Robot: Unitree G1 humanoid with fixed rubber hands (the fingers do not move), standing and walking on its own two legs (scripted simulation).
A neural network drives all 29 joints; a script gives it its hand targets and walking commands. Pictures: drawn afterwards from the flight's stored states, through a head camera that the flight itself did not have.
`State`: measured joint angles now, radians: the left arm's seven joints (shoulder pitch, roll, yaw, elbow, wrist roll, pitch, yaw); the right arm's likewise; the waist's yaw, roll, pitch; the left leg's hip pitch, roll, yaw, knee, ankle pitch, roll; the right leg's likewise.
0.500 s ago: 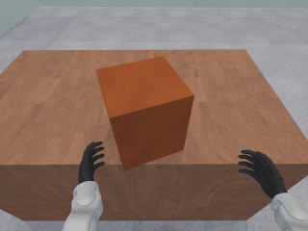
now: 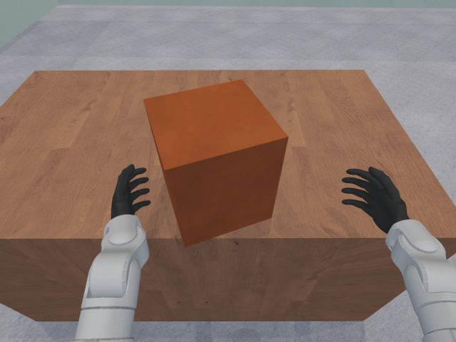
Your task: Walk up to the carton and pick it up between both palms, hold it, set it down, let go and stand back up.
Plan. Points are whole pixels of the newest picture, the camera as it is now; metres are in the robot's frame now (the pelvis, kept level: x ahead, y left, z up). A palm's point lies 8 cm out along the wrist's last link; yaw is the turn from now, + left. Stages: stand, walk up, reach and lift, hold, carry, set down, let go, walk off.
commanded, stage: reach and lift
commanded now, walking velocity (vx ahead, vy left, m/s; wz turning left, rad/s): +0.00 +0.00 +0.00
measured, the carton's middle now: (213, 164) +0.47 +0.05 +0.04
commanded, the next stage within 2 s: none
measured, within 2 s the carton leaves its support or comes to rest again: neither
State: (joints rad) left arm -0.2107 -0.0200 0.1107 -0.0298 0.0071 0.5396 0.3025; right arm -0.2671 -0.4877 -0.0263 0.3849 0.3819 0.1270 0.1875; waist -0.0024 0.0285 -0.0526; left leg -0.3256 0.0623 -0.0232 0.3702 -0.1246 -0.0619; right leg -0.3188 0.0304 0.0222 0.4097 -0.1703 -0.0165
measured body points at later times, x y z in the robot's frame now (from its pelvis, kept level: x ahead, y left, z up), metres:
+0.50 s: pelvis +0.00 +0.00 +0.00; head +0.02 -0.01 +0.45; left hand +0.37 +0.19 +0.16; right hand +0.40 -0.24 +0.14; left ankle +0.04 +0.16 -0.74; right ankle +0.02 -0.11 -0.74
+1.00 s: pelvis +0.01 +0.00 +0.00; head +0.03 -0.02 +0.45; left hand +0.41 +0.20 +0.20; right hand +0.47 -0.20 +0.18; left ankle +0.04 +0.16 -0.74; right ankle +0.02 -0.11 -0.74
